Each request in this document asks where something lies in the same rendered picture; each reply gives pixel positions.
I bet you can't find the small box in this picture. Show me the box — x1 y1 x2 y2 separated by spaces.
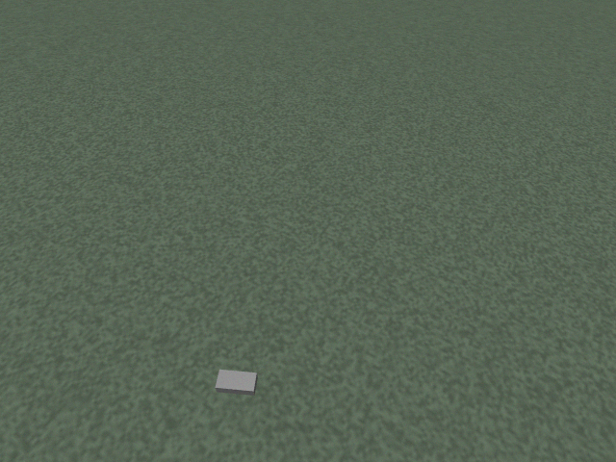
216 370 258 396

